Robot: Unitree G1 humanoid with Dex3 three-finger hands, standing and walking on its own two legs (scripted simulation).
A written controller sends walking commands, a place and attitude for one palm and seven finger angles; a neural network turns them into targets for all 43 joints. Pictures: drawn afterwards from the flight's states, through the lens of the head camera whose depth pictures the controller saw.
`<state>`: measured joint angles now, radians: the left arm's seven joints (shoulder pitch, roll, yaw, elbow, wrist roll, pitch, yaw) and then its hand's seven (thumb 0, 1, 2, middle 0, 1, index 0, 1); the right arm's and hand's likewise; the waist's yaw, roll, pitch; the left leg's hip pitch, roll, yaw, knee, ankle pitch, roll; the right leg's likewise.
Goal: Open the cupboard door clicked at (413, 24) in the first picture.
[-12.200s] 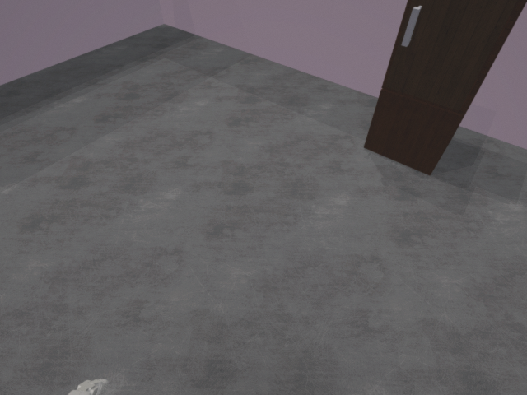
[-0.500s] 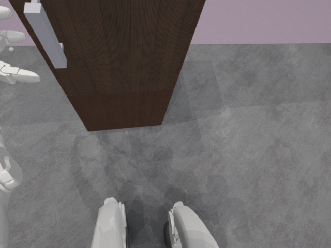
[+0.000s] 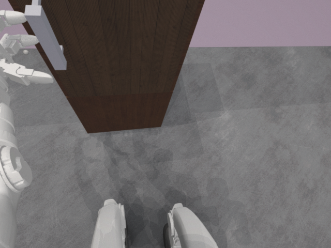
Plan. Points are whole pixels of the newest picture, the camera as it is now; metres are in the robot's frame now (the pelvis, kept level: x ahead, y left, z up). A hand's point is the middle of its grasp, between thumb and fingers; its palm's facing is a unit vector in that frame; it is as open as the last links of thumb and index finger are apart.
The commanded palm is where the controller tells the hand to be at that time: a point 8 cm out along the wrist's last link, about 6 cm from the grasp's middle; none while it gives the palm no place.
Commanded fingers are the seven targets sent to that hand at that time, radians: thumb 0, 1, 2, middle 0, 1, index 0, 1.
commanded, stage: slide the fingers in behind the handle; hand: left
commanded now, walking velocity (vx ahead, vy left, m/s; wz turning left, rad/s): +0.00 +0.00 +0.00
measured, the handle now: (49, 34) +0.57 +0.22 +0.08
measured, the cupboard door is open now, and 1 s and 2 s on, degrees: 0 0 0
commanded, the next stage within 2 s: close the thumb around the handle in 1.14 s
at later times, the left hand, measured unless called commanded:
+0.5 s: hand (31, 54) +0.52 +0.24 +0.07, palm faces +0.13 -0.99 +0.01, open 14.4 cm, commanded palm +0.51 +0.25 +0.08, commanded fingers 0.00 -0.50 0.30 -0.30 -1.20 -0.30 -1.20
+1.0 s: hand (52, 54) +0.52 +0.20 +0.07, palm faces +0.07 -1.00 +0.01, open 14.5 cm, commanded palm +0.51 +0.23 +0.08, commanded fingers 0.00 -0.50 0.30 -0.30 -1.20 -0.30 -1.20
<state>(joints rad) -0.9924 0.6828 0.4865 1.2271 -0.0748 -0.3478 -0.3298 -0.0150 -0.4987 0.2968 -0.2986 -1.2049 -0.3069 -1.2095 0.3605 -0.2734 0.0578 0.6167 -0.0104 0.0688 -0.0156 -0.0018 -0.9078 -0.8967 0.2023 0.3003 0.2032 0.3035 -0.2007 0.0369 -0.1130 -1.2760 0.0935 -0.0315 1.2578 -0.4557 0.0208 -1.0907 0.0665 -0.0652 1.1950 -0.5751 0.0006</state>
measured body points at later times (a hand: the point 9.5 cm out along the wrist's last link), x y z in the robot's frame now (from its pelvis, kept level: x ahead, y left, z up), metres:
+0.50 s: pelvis +0.00 +0.00 +0.00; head +0.16 +0.05 +0.42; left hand +0.51 +0.30 +0.07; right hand +0.01 -0.27 -0.10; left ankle +0.06 +0.11 -0.62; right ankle -0.01 -0.13 -0.62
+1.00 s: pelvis +0.00 +0.00 +0.00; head +0.15 +0.05 +0.43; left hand +0.51 +0.26 +0.08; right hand +0.03 -0.26 -0.10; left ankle +0.06 +0.11 -0.62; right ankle -0.01 -0.13 -0.62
